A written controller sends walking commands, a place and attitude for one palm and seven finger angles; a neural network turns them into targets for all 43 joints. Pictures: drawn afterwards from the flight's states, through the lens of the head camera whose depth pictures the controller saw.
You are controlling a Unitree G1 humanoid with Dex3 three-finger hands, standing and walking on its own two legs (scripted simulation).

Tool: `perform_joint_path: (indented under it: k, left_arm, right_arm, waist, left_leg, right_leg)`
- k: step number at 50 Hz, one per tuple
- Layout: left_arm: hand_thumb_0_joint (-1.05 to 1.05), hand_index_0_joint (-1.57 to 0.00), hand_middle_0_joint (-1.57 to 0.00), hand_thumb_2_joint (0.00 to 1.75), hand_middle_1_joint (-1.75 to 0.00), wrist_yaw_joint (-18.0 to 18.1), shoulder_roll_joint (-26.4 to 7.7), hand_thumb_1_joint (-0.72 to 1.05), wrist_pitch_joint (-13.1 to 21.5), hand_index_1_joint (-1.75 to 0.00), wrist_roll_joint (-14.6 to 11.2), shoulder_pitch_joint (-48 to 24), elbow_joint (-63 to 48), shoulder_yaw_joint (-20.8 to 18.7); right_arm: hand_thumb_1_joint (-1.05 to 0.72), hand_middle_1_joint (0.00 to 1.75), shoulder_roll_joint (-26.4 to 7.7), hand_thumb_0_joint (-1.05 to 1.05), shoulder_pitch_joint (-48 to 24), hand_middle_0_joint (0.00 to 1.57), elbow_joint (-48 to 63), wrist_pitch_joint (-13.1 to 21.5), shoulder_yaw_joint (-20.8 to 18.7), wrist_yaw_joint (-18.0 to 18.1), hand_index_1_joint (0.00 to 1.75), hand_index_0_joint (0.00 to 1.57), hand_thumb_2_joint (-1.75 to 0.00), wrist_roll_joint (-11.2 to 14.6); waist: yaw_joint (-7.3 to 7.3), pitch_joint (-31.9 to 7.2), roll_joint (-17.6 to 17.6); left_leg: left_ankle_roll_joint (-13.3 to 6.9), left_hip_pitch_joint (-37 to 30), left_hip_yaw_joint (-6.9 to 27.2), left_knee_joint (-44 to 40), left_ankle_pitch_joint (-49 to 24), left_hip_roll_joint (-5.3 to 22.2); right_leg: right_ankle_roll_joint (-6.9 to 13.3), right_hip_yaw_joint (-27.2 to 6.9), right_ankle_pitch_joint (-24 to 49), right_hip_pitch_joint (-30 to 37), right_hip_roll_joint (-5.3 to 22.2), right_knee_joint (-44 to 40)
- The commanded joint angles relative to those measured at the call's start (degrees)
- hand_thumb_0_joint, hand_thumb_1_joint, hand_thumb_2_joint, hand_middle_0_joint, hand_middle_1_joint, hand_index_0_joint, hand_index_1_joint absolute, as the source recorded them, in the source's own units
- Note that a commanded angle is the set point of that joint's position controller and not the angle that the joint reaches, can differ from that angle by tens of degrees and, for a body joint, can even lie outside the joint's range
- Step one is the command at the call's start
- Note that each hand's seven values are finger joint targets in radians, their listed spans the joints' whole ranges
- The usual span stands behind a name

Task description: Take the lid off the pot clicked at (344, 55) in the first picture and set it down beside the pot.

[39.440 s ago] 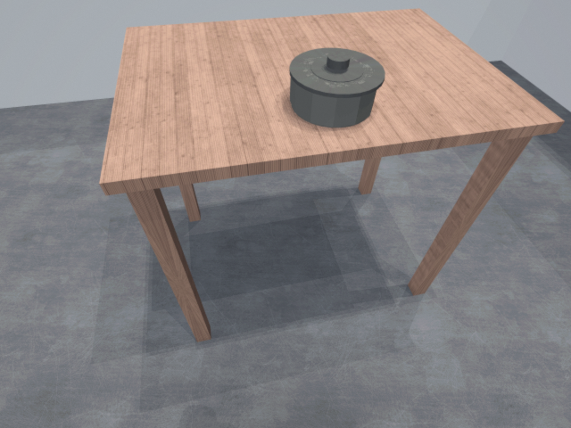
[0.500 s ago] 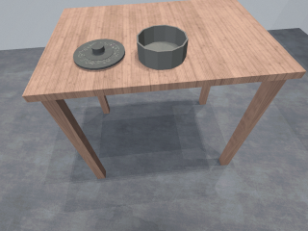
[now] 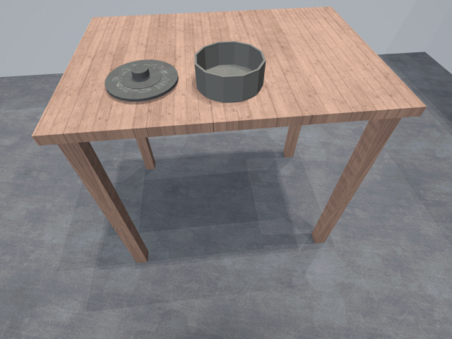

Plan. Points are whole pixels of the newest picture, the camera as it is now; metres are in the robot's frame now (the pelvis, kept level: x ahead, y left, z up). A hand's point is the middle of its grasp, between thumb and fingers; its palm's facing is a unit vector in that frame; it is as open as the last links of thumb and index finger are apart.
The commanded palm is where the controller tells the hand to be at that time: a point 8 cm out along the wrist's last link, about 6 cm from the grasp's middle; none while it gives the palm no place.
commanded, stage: let the arm hang, fingers relaxed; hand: left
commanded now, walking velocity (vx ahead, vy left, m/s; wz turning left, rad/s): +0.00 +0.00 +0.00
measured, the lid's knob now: (140, 71) +0.73 +0.25 +0.09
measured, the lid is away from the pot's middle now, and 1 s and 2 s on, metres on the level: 0.24 0.24 0.24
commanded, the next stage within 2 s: look to check the result in 0.86 s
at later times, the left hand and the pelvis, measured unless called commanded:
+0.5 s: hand out of the picture -0.03 +0.17 -0.18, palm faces +0.03 -0.99 -0.14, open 7.3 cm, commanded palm none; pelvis -0.01 +0.02 +0.00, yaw +0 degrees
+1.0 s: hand out of the picture +0.00 +0.18 -0.18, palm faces +0.03 -0.98 -0.17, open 7.3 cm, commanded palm none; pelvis +0.01 +0.02 +0.00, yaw -1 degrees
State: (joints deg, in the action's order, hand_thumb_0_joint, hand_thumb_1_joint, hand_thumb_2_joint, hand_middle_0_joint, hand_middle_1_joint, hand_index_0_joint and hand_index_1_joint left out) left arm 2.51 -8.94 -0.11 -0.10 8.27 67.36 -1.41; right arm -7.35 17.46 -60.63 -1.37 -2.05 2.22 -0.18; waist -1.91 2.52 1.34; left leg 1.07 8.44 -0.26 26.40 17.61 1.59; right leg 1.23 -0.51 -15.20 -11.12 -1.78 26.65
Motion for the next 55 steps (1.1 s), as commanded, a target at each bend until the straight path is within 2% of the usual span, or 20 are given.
perform_joint_path:
  k: [1, 4, 8, 12, 14, 27, 28, 31, 36, 39, 47, 55]
  left_arm:
    - [0.0, -0.2, -0.2, 0.9, -0.3, -0.15, -5.38, 0.9, 0.33, -0.3, 0.12, 3.12, -0.22, -0.46]
    - [0.0, -0.2, -0.2, 0.9, -0.3, -0.23, -5.26, 0.9, 0.38, -0.3, 0.08, 3.85, 0.25, -0.43]
    - [0.0, -0.2, -0.2, 0.9, -0.3, -0.21, -4.5, 0.9, 0.57, -0.3, 0.04, 5.25, 1.01, -0.22]
    - [0.0, -0.2, -0.2, 0.9, -0.3, -0.19, -3.77, 0.9, 0.7, -0.3, -0.03, 6.52, 1.86, -0.05]
    - [0.0, -0.2, -0.2, 0.9, -0.3, -0.13, -3.48, 0.9, 0.65, -0.3, 0.02, 7.17, 2.21, 0.07]
    - [0.0, -0.2, -0.2, 0.9, -0.3, -0.07, -1.48, 0.9, 0.75, -0.3, 0.28, 9.95, 3.04, 0.09]
    - [0.0, -0.2, -0.2, 0.9, -0.3, 0.0, -1.52, 0.9, 0.8, -0.3, 0.31, 10.32, 3.06, 0.12]
    - [0.0, -0.2, -0.2, 0.9, -0.3, -0.05, -1.32, 0.9, 0.76, -0.3, 0.25, 10.3, 2.87, 0.06]
    - [0.0, -0.2, -0.2, 0.9, -0.3, 0.0, -1.18, 0.9, 0.83, -0.3, 0.3, 10.61, 2.71, -0.02]
    - [0.0, -0.2, -0.2, 0.9, -0.3, 0.04, -1.38, 0.9, 0.8, -0.3, 0.32, 10.43, 2.32, -0.1]
    - [0.0, -0.2, -0.2, 0.9, -0.3, 0.12, -1.76, 0.9, 0.86, -0.3, 0.25, 10.36, 1.84, -0.29]
    - [0.0, -0.2, -0.2, 0.9, -0.3, 0.15, -2.12, 0.9, 0.85, -0.3, 0.22, 10.14, 1.47, -0.36]
  right_arm:
    - [-0.9, 0.3, -3.98, 0.0, 6.45, 0.2, 0.38, 0.91, -0.77, 0.31, 0.3, 0.2, -0.9, -0.5]
    - [-0.9, 0.3, -3.83, 0.0, 7.16, 0.2, -0.28, 1.18, -0.61, 0.33, 0.3, 0.2, -0.9, -0.46]
    - [-0.9, 0.3, -3.69, 0.0, 7.97, 0.2, -0.78, 1.51, -0.49, 0.52, 0.3, 0.2, -0.9, -0.27]
    - [-0.9, 0.3, -3.33, 0.0, 8.72, 0.2, -1.48, 1.66, -0.39, 0.65, 0.3, 0.2, -0.9, -0.21]
    - [-0.9, 0.3, -3.01, 0.0, 9.06, 0.2, -1.87, 1.61, -0.38, 0.66, 0.3, 0.2, -0.9, -0.19]
    - [-0.9, 0.3, -2.11, 0.0, 9.43, 0.2, -2.45, 2.17, -0.42, 0.98, 0.3, 0.2, -0.9, -0.17]
    - [-0.9, 0.3, -2.16, 0.0, 9.4, 0.2, -2.29, 2.13, -0.47, 0.98, 0.3, 0.2, -0.9, -0.07]
    - [-0.9, 0.3, -2.19, 0.0, 9.36, 0.2, -2.43, 2.32, -0.4, 1.07, 0.3, 0.2, -0.9, -0.13]
    - [-0.9, 0.3, -2.11, 0.0, 9.0, 0.2, -2.44, 2.4, -0.51, 1.09, 0.3, 0.2, -0.9, -0.16]
    - [-0.9, 0.3, -2.16, 0.0, 9.1, 0.2, -2.49, 2.39, -0.5, 1.09, 0.3, 0.2, -0.9, -0.13]
    - [-0.9, 0.3, -2.32, 0.0, 8.67, 0.2, -2.6, 2.52, -0.51, 1.2, 0.3, 0.2, -0.9, -0.13]
    - [-0.9, 0.3, -2.53, 0.0, 8.42, 0.2, -2.67, 2.39, -0.44, 1.22, 0.3, 0.2, -0.9, -0.15]
  waist:
    - [0.26, 2.95, -1.09]
    - [0.35, 2.31, -0.7]
    - [0.48, 1.36, -0.97]
    - [0.48, 1.4, -1.33]
    - [0.49, 2.4, -1.16]
    - [0.63, 2.99, 0.85]
    - [0.63, 2.92, -0.14]
    - [0.63, 2.61, 0.65]
    - [0.67, 2.34, -1.04]
    - [0.55, 2.55, -0.24]
    - [0.67, 1.44, -0.94]
    - [0.56, 1.87, -0.57]
  left_leg:
    - [-2.56, 3.37, 2.48, -5.08, -5.87, 3.27]
    - [-2.81, 3.21, 2.87, -5.46, -5.96, 3.55]
    - [-2.96, 2.4, 3.07, -5.29, -8.16, 3.81]
    - [-3.08, 2.01, 2.86, -5.24, -9.43, 4.03]
    - [-3.15, 2.28, 2.96, -5.5, -8.41, 4.1]
    - [-3.86, 2.37, 3.69, -5.78, -9.84, 4.61]
    - [-3.79, 1.95, 3.55, -5.35, -10.12, 4.59]
    - [-3.96, 1.63, 3.69, -5.44, -11.64, 4.71]
    - [-3.98, 1.21, 3.56, -5.1, -12.91, 4.58]
    - [-3.96, 1.27, 3.38, -5.12, -13.17, 4.56]
    - [-3.86, 0.08, 3.0, -4.45, -17.16, 4.37]
    - [-3.64, -0.07, 2.66, -4.51, -16.64, 4.3]
  right_leg:
    - [0.95, -6.35, 3.84, -0.73, 5.86, -7.63]
    - [0.96, -5.94, 3.4, -0.49, 5.61, -7.4]
    - [0.95, -5.4, 6.35, 0.02, 5.57, -6.55]
    - [0.84, -4.99, 8.3, 0.15, 5.71, -6.06]
    - [0.81, -4.85, 6.89, -0.9, 5.58, -6.08]
    - [0.47, -4.1, 8.8, -1.53, 5.3, -4.41]
    - [0.45, -4.01, 8.86, -1.94, 5.29, -4.39]
    - [0.3, -3.74, 9.92, -1.67, 5.32, -3.86]
    - [0.28, -3.9, 11.38, -1.45, 5.47, -3.52]
    - [0.24, -3.82, 11.32, -1.49, 5.5, -3.45]
    - [0.3, -3.7, 14.95, -0.11, 5.79, -2.87]
    - [0.42, -3.84, 15.2, 0.1, 5.85, -3.23]
